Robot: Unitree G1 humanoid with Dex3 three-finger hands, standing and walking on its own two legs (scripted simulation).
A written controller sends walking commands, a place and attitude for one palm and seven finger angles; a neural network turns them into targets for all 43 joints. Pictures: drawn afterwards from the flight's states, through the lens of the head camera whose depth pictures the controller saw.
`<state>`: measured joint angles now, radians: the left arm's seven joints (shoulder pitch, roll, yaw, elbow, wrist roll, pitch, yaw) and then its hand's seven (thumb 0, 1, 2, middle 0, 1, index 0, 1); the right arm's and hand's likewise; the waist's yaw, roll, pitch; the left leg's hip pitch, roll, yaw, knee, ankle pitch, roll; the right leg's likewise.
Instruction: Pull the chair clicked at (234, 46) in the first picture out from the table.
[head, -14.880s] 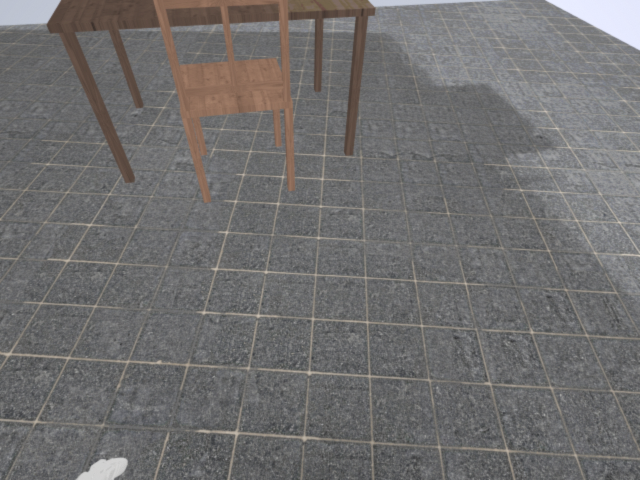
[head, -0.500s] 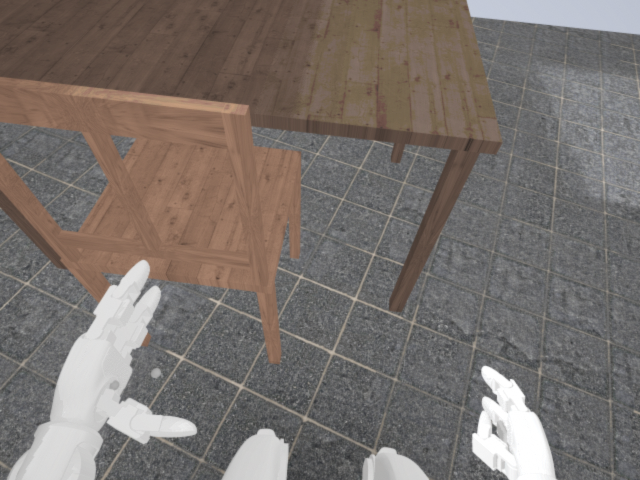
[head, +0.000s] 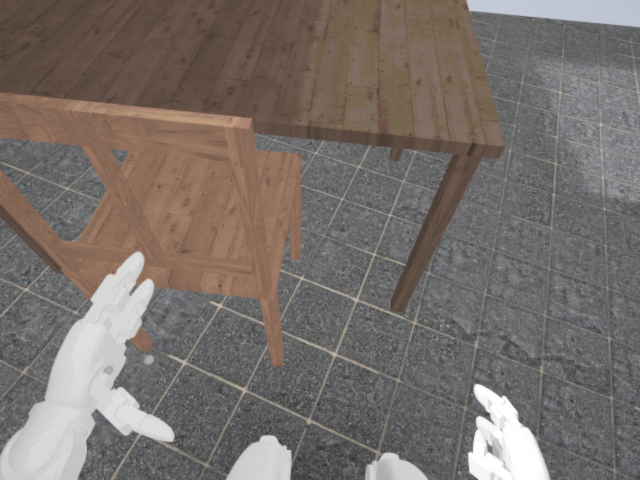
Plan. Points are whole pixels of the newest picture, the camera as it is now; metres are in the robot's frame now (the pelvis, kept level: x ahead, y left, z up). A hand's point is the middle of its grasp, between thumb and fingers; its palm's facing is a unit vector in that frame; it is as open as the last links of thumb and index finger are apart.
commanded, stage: raise the hand toward the chair's back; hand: left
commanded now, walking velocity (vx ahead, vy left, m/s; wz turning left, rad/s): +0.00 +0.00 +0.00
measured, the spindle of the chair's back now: (129, 208) +0.49 +0.33 -0.01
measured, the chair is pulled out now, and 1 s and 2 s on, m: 0.00 0.00 0.00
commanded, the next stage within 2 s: aim the fingers beside a spindle in 0.40 s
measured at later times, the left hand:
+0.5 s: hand (157, 365) +0.23 +0.20 +0.05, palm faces -0.05 -1.00 -0.06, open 16.9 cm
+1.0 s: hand (198, 336) +0.28 +0.17 +0.03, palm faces -0.08 -1.00 -0.04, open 16.9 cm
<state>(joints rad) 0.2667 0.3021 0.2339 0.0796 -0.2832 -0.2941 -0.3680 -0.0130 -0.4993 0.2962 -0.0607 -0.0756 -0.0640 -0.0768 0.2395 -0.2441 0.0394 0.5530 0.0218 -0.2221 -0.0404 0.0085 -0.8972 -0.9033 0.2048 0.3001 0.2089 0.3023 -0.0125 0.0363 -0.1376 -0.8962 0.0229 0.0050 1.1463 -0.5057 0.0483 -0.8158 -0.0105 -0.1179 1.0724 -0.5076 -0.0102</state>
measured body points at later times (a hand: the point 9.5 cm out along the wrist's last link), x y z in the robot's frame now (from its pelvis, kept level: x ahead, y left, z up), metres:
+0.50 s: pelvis +0.00 -0.01 +0.00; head +0.05 +0.00 +0.45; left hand +0.23 +0.25 +0.05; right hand +0.18 -0.24 -0.07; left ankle +0.03 +0.08 -0.66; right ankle +0.01 -0.12 -0.66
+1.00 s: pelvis +0.00 -0.02 -0.01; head +0.08 -0.02 +0.44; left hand +0.27 +0.22 +0.03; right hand +0.16 -0.26 -0.09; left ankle +0.03 +0.08 -0.66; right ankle +0.01 -0.12 -0.66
